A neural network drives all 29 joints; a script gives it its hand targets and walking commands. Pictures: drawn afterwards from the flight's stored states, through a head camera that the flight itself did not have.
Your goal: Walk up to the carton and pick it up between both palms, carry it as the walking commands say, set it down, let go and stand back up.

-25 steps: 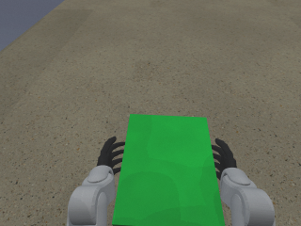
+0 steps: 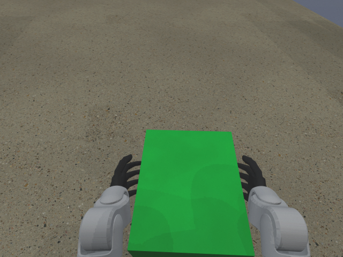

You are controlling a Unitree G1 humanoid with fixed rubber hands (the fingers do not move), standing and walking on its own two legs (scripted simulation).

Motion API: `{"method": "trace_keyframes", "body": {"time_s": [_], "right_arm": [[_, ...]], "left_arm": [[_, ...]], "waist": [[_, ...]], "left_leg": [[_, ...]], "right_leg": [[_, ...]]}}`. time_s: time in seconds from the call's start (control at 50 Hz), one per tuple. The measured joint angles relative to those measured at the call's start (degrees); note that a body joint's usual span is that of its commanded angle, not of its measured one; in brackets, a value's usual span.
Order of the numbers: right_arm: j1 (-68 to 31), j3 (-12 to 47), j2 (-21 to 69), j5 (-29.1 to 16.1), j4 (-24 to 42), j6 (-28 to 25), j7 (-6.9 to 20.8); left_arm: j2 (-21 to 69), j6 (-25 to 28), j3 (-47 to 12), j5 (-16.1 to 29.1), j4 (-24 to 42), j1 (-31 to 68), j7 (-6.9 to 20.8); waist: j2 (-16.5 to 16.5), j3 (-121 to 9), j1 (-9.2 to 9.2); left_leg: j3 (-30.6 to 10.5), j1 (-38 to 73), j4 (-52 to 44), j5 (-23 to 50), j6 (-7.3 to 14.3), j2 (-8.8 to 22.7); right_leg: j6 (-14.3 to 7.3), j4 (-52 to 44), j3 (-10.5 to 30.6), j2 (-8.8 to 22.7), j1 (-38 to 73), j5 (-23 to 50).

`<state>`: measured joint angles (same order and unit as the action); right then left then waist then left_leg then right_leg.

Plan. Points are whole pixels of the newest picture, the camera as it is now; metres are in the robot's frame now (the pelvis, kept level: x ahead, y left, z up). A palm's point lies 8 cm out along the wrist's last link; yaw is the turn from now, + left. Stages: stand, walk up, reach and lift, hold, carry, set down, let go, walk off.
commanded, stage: carry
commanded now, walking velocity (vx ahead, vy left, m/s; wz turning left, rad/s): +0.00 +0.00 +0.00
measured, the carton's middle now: (186, 205) +0.25 -0.01 +0.00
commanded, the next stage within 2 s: none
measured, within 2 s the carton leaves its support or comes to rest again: neither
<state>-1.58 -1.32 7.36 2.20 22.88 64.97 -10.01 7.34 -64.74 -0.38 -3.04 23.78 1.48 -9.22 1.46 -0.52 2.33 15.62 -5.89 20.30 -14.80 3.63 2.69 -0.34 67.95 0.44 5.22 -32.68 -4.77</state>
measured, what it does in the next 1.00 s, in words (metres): walks ahead: right foot, then left foot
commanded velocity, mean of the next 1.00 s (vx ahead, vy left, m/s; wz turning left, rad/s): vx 0.00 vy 0.00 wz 0.00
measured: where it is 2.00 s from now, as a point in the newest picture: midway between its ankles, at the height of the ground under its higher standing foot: (179, 226)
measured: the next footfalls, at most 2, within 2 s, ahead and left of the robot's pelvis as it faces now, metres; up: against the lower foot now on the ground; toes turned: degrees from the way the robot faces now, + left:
right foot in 0.22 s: +0.48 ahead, -0.14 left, +0.00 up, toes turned -8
left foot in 0.86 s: +0.50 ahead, +0.03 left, +0.00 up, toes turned +10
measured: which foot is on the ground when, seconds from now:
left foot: down 0.00-0.24, up 0.26-0.84, down 0.86-1.00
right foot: up 0.00-0.20, down 0.22-1.00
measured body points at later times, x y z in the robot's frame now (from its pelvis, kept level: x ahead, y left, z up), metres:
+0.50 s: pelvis +0.36 -0.11 -0.01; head +0.40 -0.13 +0.44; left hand +0.62 +0.04 +0.07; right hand +0.64 -0.24 +0.05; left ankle +0.35 +0.04 -0.70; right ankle +0.44 -0.13 -0.75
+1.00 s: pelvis +0.49 -0.08 -0.01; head +0.45 -0.07 +0.43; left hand +0.73 +0.08 +0.07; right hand +0.75 -0.20 +0.07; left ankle +0.46 +0.02 -0.75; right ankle +0.44 -0.13 -0.75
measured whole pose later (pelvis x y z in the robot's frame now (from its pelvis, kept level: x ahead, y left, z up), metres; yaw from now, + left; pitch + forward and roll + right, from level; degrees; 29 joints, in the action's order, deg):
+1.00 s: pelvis +0.49 -0.08 -0.01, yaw +2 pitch +3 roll +0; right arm -2.3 0.1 7.3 3.0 21.6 67.1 -10.4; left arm 7.4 -65.8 1.1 -1.4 23.6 -0.1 -9.9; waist 1.1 -8.7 -0.9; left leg 7.7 -15.6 30.1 -17.5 1.7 1.1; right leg -4.4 28.0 -10.5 -1.0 -12.2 -19.3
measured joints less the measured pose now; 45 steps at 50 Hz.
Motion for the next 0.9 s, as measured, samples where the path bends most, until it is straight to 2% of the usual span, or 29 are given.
{"method": "trace_keyframes", "body": {"time_s": [0.08, 0.16, 0.2, 0.22, 0.24, 0.26, 0.28, 0.3, 0.34, 0.42, 0.52, 0.64, 0.76, 0.82, 0.86, 0.9], "right_arm": [[0.2, 0.0, 0.0, -0.5, 3.0, -0.9, 0.6], [1.0, 0.3, 0.0, -0.3, 5.5, -1.2, 1.0], [2.2, 0.5, 0.0, -0.1, 6.5, -1.0, 0.9], [2.6, 0.5, 0.0, 0.0, 6.9, -0.8, 0.8], [1.7, -0.2, 0.0, -0.2, 6.6, -0.5, 0.8], [-0.2, -0.9, -0.1, -0.4, 5.4, -0.3, 0.8], [-1.9, -1.4, -0.1, -0.4, 4.2, -0.1, 0.8], [-2.9, -1.6, -0.1, -0.2, 3.4, 0.0, 0.8], [-3.1, -1.2, 0.0, 0.0, 3.1, 0.0, 0.2], [-2.0, 0.3, 0.0, 0.5, 3.5, -1.3, -0.3], [-0.9, 1.8, 0.0, 1.0, 3.8, -1.3, -0.4], [-1.0, 2.4, 0.0, 1.3, 2.7, 0.6, -0.6], [-1.3, 2.2, -0.1, 1.3, 1.2, 2.1, -0.7], [-1.0, 1.9, -0.1, 1.2, 0.9, 2.5, -0.7], [-0.9, 1.7, -0.1, 1.1, 0.8, 2.7, -0.7], [-0.5, 1.7, 0.0, 1.0, 0.1, 2.6, -0.7]], "left_arm": [[0.0, 0.7, -0.9, 0.4, 3.8, -0.8, -1.2], [0.0, -0.2, -1.1, 1.2, 6.3, -0.4, -1.5], [0.0, -0.9, -1.2, 1.7, 6.5, -0.2, -1.6], [0.0, -1.2, -1.2, 1.9, 6.4, -0.1, -1.6], [0.0, -0.7, -1.4, 1.9, 5.6, 0.3, -1.7], [0.0, 0.0, -1.1, 1.9, 4.5, 1.3, -1.8], [0.0, 0.4, -0.6, 1.9, 3.3, 2.3, -1.8], [0.1, 0.6, 0.0, 2.1, 2.5, 2.9, -1.8], [0.1, 1.0, 0.6, 2.5, 1.8, 3.1, -1.6], [0.0, 2.4, 1.1, 2.7, 2.4, 1.8, -0.9], [0.0, 3.0, 1.2, 2.3, 3.3, -0.4, -0.2], [0.1, 1.7, 1.4, 1.6, 2.9, -1.6, 0.1], [0.1, 0.1, 1.6, 1.4, 1.6, -1.4, 0.1], [0.1, -0.4, 1.5, 1.4, 1.1, -1.4, 0.0], [0.1, -0.6, 1.3, 1.5, 1.0, -1.5, -0.1], [0.0, -0.7, 1.4, 1.6, 0.4, -1.7, -0.3]], "waist": [[-0.3, 0.1, -1.93], [-0.5, -0.6, -2.64], [0.5, -1.2, -2.91], [1.5, -1.6, -3.11], [0.7, -2.0, -3.84], [-0.9, -1.4, -4.43], [-1.9, -0.1, -4.33], [-2.6, 1.3, -3.98], [-3.0, 3.1, -3.00], [-3.4, 4.1, -2.59], [-3.0, 1.1, -2.05], [-2.2, -4.1, -1.71], [-1.6, -6.7, -2.45], [-1.7, -7.1, -2.97], [-2.0, -7.3, -3.13], [-1.5, -8.0, -3.13]], "left_leg": [[-0.8, 9.5, -8.5, -1.3, -3.7, 2.9], [-0.1, 16.6, -10.2, -5.7, -7.2, 5.1], [0.7, 17.7, -2.8, -9.6, -8.2, 6.1], [0.6, 16.6, 4.4, -9.8, -8.3, 6.4], [-1.2, 12.8, 14.5, -11.1, -7.8, 7.1], [-5.2, 7.4, 25.1, -13.8, -7.5, 7.0], [-9.3, 1.9, 33.5, -14.7, -7.2, 5.5], [-11.9, -2.9, 38.6, -14.1, -6.7, 3.9], [-13.3, -10.6, 42.3, -11.5, -5.8, 1.8], [-12.3, -18.9, 37.3, -6.9, -4.5, 1.3], [-11.8, -20.7, 27.6, -3.7, -4.2, 1.1], [-10.6, -18.8, 23.8, -2.3, -4.7, 0.7], [-9.9, -15.4, 19.9, -3.5, -4.3, -0.8], [-9.5, -13.1, 15.2, -2.2, -4.0, -1.2], [-9.0, -10.9, 9.5, 2.0, -3.7, -0.8], [-8.7, -9.4, 7.6, 0.1, -3.2, -0.8]], "right_leg": [[1.8, -26.3, -4.8, 0.2, -4.1, 5.2], [0.9, -42.4, -11.5, -2.5, -3.0, 14.9], [0.6, -47.7, -14.1, -3.9, 1.3, 19.5], [-1.0, -48.5, -14.7, -3.8, 4.0, 20.2], [-3.0, -46.5, -14.7, -4.5, 4.5, 11.7], [-4.5, -43.7, -14.7, -5.5, 3.5, 6.1], [-6.4, -42.3, -14.7, -5.9, 3.1, 4.2], [-9.3, -42.4, -15.0, -5.9, 3.3, 6.7], [-8.8, -44.9, -14.7, -5.7, 5.8, 5.6], [-8.0, -49.2, -14.3, -6.3, 10.5, 3.8], [-7.8, -51.3, -13.1, -6.9, 15.1, 1.3], [-7.1, -50.6, -12.0, -6.9, 18.9, -3.1], [-6.6, -48.0, -11.4, -6.9, 21.0, -7.2], [-6.1, -46.1, -11.3, -7.1, 21.3, -9.3], [-5.8, -44.1, -11.5, -7.6, 21.2, -10.9], [-5.3, -41.9, -11.5, -7.4, 20.7, -12.7]]}}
